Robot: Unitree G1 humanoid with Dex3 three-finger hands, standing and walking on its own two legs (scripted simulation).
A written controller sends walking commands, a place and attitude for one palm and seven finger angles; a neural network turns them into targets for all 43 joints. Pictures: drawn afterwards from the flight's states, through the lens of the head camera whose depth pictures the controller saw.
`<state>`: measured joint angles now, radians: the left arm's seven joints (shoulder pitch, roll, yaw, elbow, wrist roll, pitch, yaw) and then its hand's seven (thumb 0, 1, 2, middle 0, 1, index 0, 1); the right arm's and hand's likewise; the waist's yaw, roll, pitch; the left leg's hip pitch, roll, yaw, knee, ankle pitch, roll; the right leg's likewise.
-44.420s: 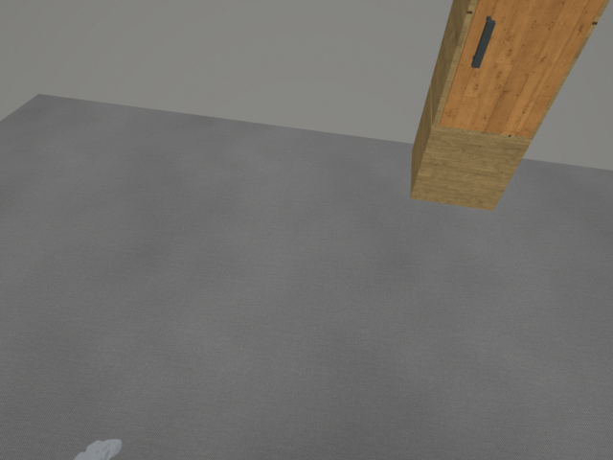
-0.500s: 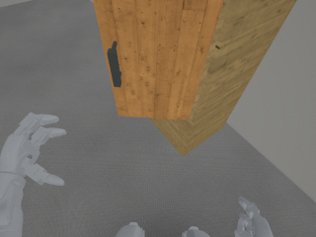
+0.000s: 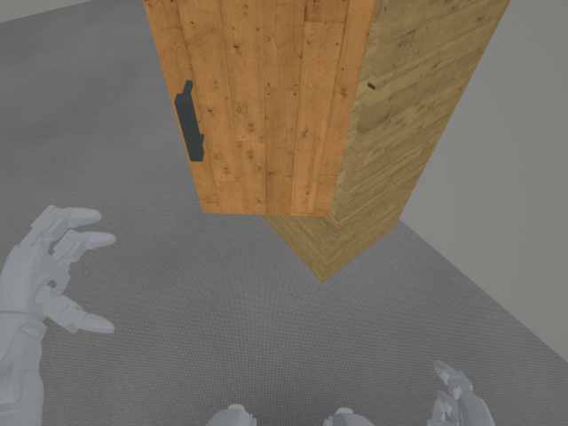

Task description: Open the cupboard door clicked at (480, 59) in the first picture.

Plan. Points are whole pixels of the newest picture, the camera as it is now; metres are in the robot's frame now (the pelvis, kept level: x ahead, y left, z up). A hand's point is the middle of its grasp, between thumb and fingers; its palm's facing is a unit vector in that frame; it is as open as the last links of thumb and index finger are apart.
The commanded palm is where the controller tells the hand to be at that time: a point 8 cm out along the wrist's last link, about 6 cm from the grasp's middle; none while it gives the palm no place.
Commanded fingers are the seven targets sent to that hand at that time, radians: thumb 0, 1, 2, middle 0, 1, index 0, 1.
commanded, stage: raise the hand with hooked fingers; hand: left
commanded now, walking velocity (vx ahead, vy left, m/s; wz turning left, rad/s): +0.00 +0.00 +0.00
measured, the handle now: (192, 122) +0.62 +0.21 +0.04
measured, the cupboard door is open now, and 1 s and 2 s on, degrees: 51 51 51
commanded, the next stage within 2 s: move the hooked fingers beside the handle in 0.02 s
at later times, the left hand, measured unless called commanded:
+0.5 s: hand (108, 230) +0.35 +0.27 +0.06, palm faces +0.02 -1.00 -0.01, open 14.0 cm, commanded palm +0.33 +0.32 +0.06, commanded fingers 0.00 -0.50 0.30 -0.30 -1.20 -0.30 -1.20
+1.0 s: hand (131, 185) +0.44 +0.26 +0.06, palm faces +0.01 -1.00 -0.01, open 14.0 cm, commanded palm +0.42 +0.31 +0.05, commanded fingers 0.00 -0.50 0.30 -0.30 -1.20 -0.30 -1.20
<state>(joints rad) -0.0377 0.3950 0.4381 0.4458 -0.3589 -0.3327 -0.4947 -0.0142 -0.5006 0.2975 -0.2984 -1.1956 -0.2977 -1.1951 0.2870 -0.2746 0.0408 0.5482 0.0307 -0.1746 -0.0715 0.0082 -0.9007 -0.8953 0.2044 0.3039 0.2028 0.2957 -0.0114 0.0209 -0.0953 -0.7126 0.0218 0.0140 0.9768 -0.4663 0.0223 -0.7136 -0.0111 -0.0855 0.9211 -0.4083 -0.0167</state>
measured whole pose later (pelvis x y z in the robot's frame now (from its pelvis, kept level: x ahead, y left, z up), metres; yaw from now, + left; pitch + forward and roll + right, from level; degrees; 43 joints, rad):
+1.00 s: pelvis +0.00 +0.01 -0.01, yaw -2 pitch +18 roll -2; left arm -0.63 0.55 0.49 1.01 -0.21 -0.39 -0.46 -0.01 -0.50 0.30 -0.30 -1.20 -0.30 -1.19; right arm 0.36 -0.28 0.03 0.61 0.02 -0.03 -0.05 0.00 -0.90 -0.89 0.20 0.30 0.20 0.30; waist -0.10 0.01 -0.11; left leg -0.88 0.04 0.03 1.05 -0.49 0.03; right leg -0.88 0.00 -0.07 0.97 -0.41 -0.01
